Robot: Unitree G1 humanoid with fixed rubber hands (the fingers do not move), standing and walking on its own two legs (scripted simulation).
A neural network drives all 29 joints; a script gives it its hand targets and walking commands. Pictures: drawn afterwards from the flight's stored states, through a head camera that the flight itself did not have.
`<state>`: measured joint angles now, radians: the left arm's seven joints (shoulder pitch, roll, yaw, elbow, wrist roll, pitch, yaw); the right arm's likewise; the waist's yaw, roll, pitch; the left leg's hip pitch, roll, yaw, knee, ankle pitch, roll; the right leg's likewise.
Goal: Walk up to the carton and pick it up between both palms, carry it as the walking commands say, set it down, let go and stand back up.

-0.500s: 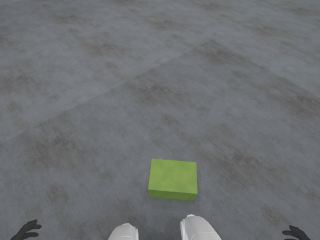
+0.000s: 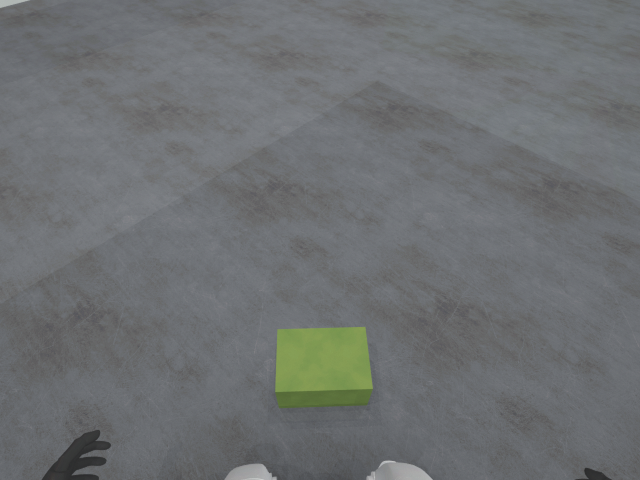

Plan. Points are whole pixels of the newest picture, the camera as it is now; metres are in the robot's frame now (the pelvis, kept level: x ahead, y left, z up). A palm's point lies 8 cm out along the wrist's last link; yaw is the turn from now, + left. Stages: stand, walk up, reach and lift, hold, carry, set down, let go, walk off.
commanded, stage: walk up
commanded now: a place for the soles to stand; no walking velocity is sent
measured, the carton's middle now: (322, 367) +0.50 +0.02 -0.66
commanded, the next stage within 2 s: none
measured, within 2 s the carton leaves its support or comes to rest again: neither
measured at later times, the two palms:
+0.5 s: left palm (84, 466) +0.14 +0.30 -0.06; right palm out of the picture +0.11 -0.34 -0.07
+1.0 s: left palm (80, 456) +0.15 +0.32 -0.07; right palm (606, 474) +0.15 -0.31 -0.05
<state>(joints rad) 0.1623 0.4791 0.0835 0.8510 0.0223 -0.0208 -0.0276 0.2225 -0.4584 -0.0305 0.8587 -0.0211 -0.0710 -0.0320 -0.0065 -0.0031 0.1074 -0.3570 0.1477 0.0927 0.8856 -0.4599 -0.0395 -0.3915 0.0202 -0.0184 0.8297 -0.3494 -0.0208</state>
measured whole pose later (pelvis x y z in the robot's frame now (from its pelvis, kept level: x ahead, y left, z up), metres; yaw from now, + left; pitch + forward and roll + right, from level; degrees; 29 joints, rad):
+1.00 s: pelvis +0.04 +0.01 +0.04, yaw +1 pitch -3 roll +0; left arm 0.02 0.40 0.01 1.08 0.00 0.00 -0.02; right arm 0.07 -0.40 -0.01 1.06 -0.01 -0.04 -0.01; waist 0.00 -0.03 0.05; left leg -0.11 0.05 0.04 0.45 -0.29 -0.03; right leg -0.16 -0.01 -0.01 0.46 -0.25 0.01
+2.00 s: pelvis +0.06 +0.00 +0.02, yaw +1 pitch -3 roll +0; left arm 0.09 0.43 0.04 0.95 0.01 0.01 -0.01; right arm 0.15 -0.42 -0.04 0.93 -0.02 -0.03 -0.02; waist 0.00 -0.02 0.10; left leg -0.17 0.06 0.02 0.67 -0.45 -0.04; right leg -0.23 -0.01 -0.03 0.70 -0.40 -0.02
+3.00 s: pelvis +0.08 +0.00 +0.04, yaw +2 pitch -4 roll +0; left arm 0.08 0.41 0.02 1.03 0.00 -0.03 0.00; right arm 0.11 -0.39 -0.02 1.02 -0.02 -0.02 0.00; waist -0.01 0.00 0.05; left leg -0.11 0.02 0.01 0.45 -0.28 -0.02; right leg -0.11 -0.02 -0.01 0.46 -0.28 0.01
